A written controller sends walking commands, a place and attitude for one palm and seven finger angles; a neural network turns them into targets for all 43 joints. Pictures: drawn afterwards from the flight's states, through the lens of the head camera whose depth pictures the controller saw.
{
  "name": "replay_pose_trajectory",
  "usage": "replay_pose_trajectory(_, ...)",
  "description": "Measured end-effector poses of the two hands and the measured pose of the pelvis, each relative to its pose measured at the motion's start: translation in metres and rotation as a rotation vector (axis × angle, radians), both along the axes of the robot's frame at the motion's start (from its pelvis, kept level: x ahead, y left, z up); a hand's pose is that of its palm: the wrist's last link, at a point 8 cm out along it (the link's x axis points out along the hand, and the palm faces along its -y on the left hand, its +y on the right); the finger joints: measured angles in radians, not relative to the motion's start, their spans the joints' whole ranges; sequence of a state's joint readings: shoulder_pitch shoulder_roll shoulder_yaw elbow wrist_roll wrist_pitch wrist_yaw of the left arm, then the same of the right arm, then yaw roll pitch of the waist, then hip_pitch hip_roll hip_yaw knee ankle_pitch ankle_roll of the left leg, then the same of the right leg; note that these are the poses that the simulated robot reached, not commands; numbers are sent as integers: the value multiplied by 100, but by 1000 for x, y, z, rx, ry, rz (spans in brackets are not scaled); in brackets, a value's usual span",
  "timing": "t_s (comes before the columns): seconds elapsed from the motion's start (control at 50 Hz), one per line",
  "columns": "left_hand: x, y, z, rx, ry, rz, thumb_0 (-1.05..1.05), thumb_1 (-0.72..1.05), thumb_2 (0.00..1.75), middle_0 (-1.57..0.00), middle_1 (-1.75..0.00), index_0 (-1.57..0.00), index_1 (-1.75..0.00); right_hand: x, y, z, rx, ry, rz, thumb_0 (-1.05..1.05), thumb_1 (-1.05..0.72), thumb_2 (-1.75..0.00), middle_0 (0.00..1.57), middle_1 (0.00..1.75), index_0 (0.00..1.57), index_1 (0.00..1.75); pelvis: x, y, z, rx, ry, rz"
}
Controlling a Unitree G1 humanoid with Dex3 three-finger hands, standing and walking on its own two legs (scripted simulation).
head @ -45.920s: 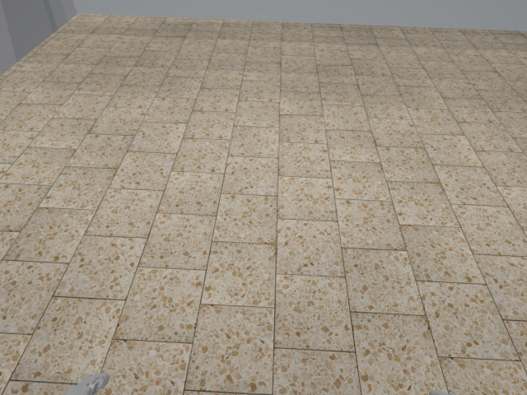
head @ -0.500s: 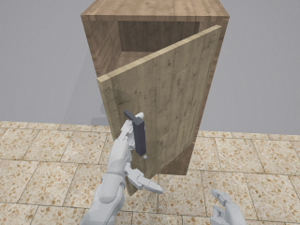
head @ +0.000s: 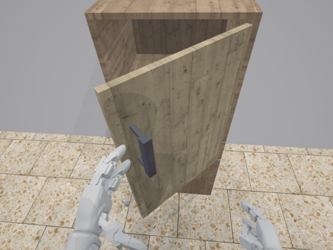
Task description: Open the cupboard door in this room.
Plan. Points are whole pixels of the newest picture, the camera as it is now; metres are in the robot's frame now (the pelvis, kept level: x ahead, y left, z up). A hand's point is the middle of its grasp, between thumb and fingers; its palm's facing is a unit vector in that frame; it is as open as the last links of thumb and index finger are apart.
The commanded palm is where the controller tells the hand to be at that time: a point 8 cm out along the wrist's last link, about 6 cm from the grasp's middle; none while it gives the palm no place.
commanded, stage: slide the hand sideways off the handle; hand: left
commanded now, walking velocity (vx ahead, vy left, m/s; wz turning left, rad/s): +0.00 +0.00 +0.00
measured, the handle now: (143, 151) +0.31 +0.07 +0.11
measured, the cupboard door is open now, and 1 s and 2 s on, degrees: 44 44 44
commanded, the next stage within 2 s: draw the hand back to the body in 0.24 s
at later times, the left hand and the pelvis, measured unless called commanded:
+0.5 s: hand (101, 217) +0.16 +0.13 +0.11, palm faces -0.09 -0.99 -0.05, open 16.3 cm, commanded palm +0.14 +0.19 +0.12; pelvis -0.02 +0.01 -0.01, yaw +0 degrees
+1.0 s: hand (48, 204) +0.17 +0.22 +0.14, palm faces +0.16 -0.96 -0.24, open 15.3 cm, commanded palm +0.14 +0.26 +0.16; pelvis -0.01 +0.03 +0.01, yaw +0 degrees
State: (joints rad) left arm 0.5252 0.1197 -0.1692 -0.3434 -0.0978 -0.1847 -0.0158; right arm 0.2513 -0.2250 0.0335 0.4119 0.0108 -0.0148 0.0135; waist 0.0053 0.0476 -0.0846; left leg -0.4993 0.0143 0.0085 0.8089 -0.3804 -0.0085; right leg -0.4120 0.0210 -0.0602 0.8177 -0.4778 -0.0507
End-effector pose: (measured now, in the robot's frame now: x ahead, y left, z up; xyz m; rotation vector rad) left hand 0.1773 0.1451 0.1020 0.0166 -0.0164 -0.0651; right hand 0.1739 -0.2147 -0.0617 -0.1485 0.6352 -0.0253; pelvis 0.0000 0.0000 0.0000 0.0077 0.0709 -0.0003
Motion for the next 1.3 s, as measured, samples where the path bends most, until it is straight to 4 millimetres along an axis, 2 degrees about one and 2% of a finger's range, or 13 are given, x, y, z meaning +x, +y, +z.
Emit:
replay_pose_trajectory(0.14, -18, 18, 1, 16, 4, 24, -1, -50, 30, -17, -31, -16, -30, -1, -3, -4, 0, -9, -7, 1, -90, -90, 20, 30, 21, 30, 1, -3, -4, 0, 11, 8)
replay_pose_trajectory(0.3, -35, 32, -2, 9, -4, 9, -1, -50, 30, -15, -30, -16, -30, -7, -4, -6, -19, -36, -20, 1, -90, -90, 20, 30, 21, 30, -7, 1, -8, -12, 13, 18)
replay_pose_trajectory(0.48, -29, 36, 7, 14, -59, -30, -1, -50, 30, -15, -30, -16, -30, -17, 5, -3, -21, -71, -40, 1, -90, -90, 20, 30, 21, 30, -17, 10, -10, -21, 7, 12)
replay_pose_trajectory(0.64, -27, 67, 16, 42, -36, 25, -1, -50, 30, -15, -30, -16, -30, -22, 17, 3, -12, -74, -48, 1, -90, -90, 20, 30, 21, 30, -16, 17, -4, -29, -14, 5)
replay_pose_trajectory(0.84, -32, 92, 32, 48, -45, 22, -1, -48, 31, -15, -30, -16, -30, -10, 29, 15, -33, -117, -22, 1, -90, -90, 20, 30, 21, 30, -13, 29, 2, -39, -34, 14)
replay_pose_trajectory(1.04, -34, 125, 51, 245, -24, 266, -1, -26, 41, -16, -30, -17, -30, -2, 45, 26, -68, -78, -10, 1, -90, -90, 20, 30, 21, 30, -8, 37, 17, -39, -66, 3)
replay_pose_trajectory(1.3, -20, 158, 80, 366, -66, 384, 0, 18, 59, -18, -30, -19, -30, 8, 51, 23, -64, -9, 1, 1, -90, -90, 20, 30, 21, 30, 7, 44, 31, -23, -99, -11)
